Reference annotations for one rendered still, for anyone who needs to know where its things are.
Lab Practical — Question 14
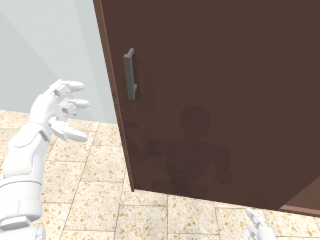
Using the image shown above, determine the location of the robot right hand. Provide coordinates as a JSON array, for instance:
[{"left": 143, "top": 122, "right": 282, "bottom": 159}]
[{"left": 240, "top": 207, "right": 277, "bottom": 240}]

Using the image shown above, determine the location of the robot left forearm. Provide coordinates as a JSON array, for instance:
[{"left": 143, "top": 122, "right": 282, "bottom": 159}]
[{"left": 0, "top": 123, "right": 52, "bottom": 233}]

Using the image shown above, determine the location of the handle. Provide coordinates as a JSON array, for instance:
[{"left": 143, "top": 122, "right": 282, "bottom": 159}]
[{"left": 123, "top": 48, "right": 137, "bottom": 100}]

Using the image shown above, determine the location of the robot left hand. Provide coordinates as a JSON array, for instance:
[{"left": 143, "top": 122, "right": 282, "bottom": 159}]
[{"left": 28, "top": 79, "right": 90, "bottom": 142}]

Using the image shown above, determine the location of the robot left upper arm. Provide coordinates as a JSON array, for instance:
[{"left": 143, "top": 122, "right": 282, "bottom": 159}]
[{"left": 0, "top": 225, "right": 46, "bottom": 240}]

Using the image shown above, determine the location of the wardrobe door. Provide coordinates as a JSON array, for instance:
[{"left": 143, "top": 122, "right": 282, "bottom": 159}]
[
  {"left": 101, "top": 0, "right": 320, "bottom": 211},
  {"left": 284, "top": 176, "right": 320, "bottom": 210}
]

